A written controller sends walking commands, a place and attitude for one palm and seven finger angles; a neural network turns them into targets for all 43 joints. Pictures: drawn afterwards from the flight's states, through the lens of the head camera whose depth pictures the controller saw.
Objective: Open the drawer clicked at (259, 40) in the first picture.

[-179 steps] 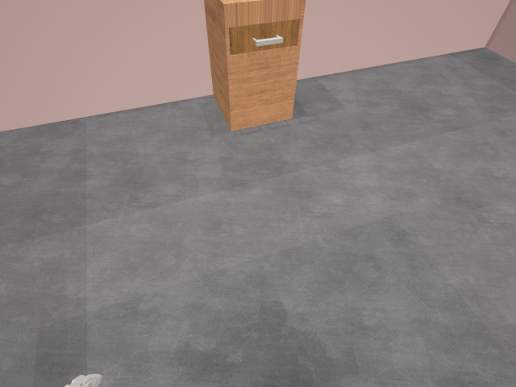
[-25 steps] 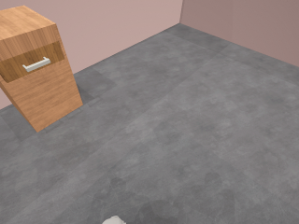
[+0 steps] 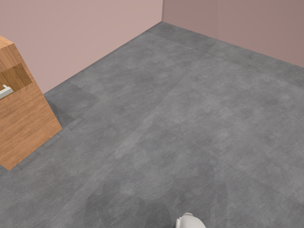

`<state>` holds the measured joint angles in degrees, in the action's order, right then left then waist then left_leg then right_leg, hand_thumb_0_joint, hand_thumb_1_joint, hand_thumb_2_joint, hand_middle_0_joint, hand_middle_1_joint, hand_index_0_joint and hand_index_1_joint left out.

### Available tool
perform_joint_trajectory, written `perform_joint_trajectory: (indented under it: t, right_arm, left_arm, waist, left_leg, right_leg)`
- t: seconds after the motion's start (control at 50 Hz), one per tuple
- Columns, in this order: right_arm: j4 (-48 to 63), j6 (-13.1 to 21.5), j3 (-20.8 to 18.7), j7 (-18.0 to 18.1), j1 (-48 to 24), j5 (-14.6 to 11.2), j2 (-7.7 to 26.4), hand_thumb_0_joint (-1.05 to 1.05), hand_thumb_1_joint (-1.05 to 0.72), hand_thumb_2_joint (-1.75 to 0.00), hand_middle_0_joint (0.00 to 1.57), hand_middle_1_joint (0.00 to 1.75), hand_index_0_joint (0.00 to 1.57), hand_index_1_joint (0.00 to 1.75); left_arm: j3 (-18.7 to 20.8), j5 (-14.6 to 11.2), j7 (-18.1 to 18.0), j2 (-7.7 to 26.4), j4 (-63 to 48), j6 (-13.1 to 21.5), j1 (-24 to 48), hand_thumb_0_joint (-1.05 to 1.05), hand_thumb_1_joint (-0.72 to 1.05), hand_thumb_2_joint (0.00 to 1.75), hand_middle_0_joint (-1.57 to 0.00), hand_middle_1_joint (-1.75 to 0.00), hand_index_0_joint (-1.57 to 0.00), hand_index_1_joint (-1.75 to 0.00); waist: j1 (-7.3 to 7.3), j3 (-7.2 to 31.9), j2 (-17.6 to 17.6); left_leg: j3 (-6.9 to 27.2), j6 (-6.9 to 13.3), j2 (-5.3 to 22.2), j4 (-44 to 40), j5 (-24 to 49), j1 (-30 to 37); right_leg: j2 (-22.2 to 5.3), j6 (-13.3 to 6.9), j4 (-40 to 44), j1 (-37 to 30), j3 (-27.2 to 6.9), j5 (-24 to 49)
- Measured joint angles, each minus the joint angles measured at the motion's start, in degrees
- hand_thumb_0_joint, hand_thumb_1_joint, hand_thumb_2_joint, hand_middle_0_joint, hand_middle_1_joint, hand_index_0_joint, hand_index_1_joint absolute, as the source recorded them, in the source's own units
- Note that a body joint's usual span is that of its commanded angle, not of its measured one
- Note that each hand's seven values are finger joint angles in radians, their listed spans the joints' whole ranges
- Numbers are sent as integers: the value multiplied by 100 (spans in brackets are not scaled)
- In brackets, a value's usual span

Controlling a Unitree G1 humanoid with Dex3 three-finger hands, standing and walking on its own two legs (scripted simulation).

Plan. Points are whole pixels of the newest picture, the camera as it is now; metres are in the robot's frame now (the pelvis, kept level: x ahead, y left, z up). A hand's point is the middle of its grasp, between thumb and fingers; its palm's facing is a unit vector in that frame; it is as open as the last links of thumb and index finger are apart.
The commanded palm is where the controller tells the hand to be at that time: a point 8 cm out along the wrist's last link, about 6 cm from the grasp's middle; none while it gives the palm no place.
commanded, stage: walk to a spot facing it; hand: left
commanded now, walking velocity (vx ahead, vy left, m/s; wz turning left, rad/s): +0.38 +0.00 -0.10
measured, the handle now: out of the picture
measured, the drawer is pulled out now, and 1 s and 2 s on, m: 0.00 0.00 0.00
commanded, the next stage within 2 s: turn to face it in 0.80 s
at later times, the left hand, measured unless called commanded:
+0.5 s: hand (107, 212) +0.20 +0.14 -0.18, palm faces +0.11 -0.98 -0.18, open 7.2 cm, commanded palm none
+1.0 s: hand (112, 134) +0.49 +0.17 -0.17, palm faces -0.04 -0.98 -0.20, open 7.4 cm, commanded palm none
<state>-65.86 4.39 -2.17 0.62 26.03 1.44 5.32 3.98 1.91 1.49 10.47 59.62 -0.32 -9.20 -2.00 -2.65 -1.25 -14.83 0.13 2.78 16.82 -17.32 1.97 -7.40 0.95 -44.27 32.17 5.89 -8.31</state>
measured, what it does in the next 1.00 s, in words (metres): walks ahead: right foot, then left foot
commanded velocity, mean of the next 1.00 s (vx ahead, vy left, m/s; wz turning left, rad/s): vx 0.29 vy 0.00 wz -0.01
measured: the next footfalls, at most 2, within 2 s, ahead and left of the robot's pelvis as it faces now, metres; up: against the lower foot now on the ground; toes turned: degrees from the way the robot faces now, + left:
right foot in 0.12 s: +0.22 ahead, -0.14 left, +0.00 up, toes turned -10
left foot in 0.60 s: +0.41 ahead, +0.12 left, +0.00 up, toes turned +13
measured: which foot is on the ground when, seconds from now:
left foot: down 0.00-0.12, up 0.14-0.58, down 0.60-1.00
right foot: up 0.00-0.10, down 0.12-0.62, up 0.64-1.00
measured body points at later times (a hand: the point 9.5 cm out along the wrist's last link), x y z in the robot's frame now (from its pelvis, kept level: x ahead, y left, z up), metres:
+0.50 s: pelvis +0.22 -0.03 +0.00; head +0.22 -0.03 +0.45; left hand +0.20 +0.20 -0.16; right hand +0.32 -0.27 -0.14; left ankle +0.33 +0.11 -0.71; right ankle +0.18 -0.13 -0.74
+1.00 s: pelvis +0.41 -0.01 +0.00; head +0.44 -0.02 +0.45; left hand +0.49 +0.23 -0.15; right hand +0.37 -0.23 -0.16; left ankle +0.37 +0.11 -0.74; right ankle +0.50 -0.15 -0.71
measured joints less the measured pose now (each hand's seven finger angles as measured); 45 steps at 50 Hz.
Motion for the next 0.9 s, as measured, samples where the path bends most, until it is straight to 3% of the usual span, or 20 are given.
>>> perform_joint_trajectory:
  t: [0.08, 0.12, 0.16, 0.2, 0.26, 0.34, 0.42, 0.54, 0.6, 0.62, 0.66, 0.72, 0.8, 0.9]
  right_arm:
    - [-156, -51, -6, -6, 258, 34, -12, 1, -91, -90, 20, 30, 20, 30]
    - [-248, -87, -7, -24, 413, 5, -41, 1, -91, -90, 20, 30, 20, 30]
    - [-308, -198, 1, -52, 335, -61, -28, 1, -91, -90, 20, 30, 20, 30]
    - [-272, -283, -40, -60, 123, -75, 41, 1, -91, -90, 20, 30, 20, 30]
    - [-49, -317, -110, -49, -311, -25, 198, 1, -91, -90, 20, 30, 20, 30]
    - [356, -301, -169, -65, -846, 17, 353, 1, -91, -90, 20, 30, 19, 30]
    - [636, -309, -210, -128, -1305, 12, 498, 1, -92, -90, 20, 30, 19, 30]
    - [852, -299, -171, -254, -1806, -5, 586, 1, -92, -90, 19, 30, 19, 30]
    - [956, -202, -119, -265, -1936, 9, 580, 1, -91, -90, 19, 30, 19, 30]
    - [994, -123, -106, -246, -1970, 36, 580, 1, -91, -90, 20, 30, 19, 30]
    - [1033, -20, -71, -184, -1995, 39, 513, 1, -91, -90, 20, 30, 19, 30]
    - [960, -3, -17, -101, -1811, 23, 366, 0, -91, -90, 20, 30, 20, 30]
    - [787, 45, -147, 66, -1444, -49, 342, -2, -96, -90, 20, 30, 20, 30]
    - [515, -23, -110, 49, -997, -22, 406, -1, -95, -90, 20, 30, 20, 30]
  left_arm:
    - [-27, -2, 9, -36, -96, 75, 271, 1, 92, 90, -19, -30, -19, -30]
    - [-53, 18, 17, -26, -173, 242, 338, 1, 92, 90, -19, -30, -20, -30]
    - [-48, -10, -31, -70, -216, 421, 384, 1, 92, 90, -19, -30, -20, -30]
    - [-74, -57, -61, -130, -205, 466, 306, 1, 92, 90, -20, -30, -20, -30]
    - [-49, -106, -172, -222, -89, 479, 25, 0, 93, 90, -20, -30, -20, -30]
    - [-10, -60, -239, -86, 67, 498, -353, -2, 96, 90, -20, -30, -20, -30]
    - [-86, -41, -193, -64, 260, 482, -708, -1, 95, 90, -20, -30, -20, -30]
    - [-158, -21, -154, -97, 460, 452, -1173, 0, 93, 90, -20, -30, -20, -30]
    - [-153, -30, -147, -114, 558, 400, -1435, 0, 92, 90, -20, -30, -20, -30]
    - [-148, -50, -135, -131, 593, 362, -1499, 0, 92, 90, -20, -30, -20, -30]
    - [-150, -67, -108, -118, 658, 237, -1451, 1, 92, 90, -20, -30, -20, -30]
    - [-99, -45, -78, -80, 640, 142, -1270, 1, 92, 90, -20, -30, -20, -30]
    - [-27, -7, -76, -57, 407, 97, -984, 1, 92, 90, -20, -30, -20, -30]
    - [46, 2, -54, -44, 110, -8, -604, 1, 92, 90, -19, -30, -20, -30]
  waist:
    - [-170, -103, 124]
    - [-169, -114, 153]
    - [-100, -181, 209]
    - [-59, -179, 255]
    - [-19, -52, 308]
    - [29, 173, 316]
    - [135, 270, 311]
    - [419, 150, 194]
    - [519, 60, 87]
    - [514, 20, 67]
    - [502, -122, -25]
    - [469, -158, -73]
    - [408, -73, -80]
    - [349, 13, -40]
  left_leg:
    - [-79, -242, 154, 267, -483, 265]
    - [-27, -313, 339, 1068, -920, 120]
    - [456, -176, 468, 3057, -1165, -641]
    - [912, -69, 420, 4749, -905, -1493]
    - [1106, -49, 510, 5426, -224, -2466]
    - [1102, -161, 649, 4731, 210, -3205]
    - [1016, -236, 687, 3669, 569, -3404]
    - [857, -137, 555, 2326, 663, -3032]
    - [697, -27, 388, 1659, 571, -2491]
    - [650, 64, 352, 1603, 887, -2413]
    - [540, 209, 275, 1938, 642, -2361]
    - [398, 240, 192, 1686, 367, -1981]
    - [222, 211, 76, 969, 479, -1422]
    - [-9, 112, 61, 437, 419, -865]
  right_leg:
    - [238, -201, 757, -394, 182, -233]
    - [376, -399, 1212, -803, 289, -52]
    - [426, -525, 789, -777, 355, -109]
    - [481, -525, 735, -980, 415, -450]
    - [604, -453, 1228, -1435, 463, -462]
    - [705, -467, 1876, -1976, 511, -412]
    - [735, -386, 2264, -2459, 560, -498]
    - [668, -149, 2351, -3060, 656, -923]
    - [499, 33, 1905, -3169, 628, -1388]
    - [399, 34, 1375, -3003, 584, -1608]
    - [308, -62, -336, -2354, 184, -1973]
    - [272, -139, -2019, -1345, -112, -1612]
    - [128, -78, -2179, -451, -235, -939]
    - [30, 34, -1434, 6, -206, -409]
